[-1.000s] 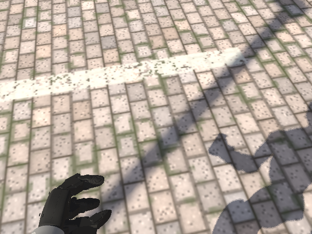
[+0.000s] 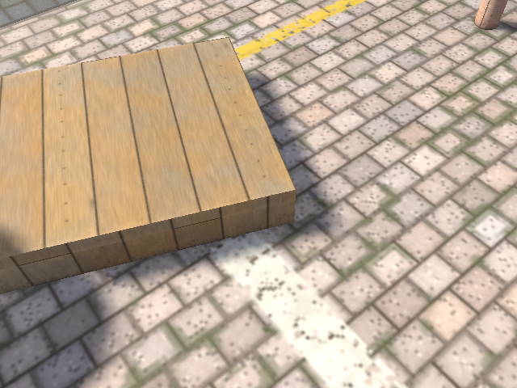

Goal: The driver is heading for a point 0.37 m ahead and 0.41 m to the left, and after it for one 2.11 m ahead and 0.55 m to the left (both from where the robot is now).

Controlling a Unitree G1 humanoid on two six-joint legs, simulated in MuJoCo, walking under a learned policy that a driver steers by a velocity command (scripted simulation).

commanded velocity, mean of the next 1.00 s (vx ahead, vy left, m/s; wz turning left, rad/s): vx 1.00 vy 0.00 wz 0.35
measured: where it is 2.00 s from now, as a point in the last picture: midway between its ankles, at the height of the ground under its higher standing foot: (119, 78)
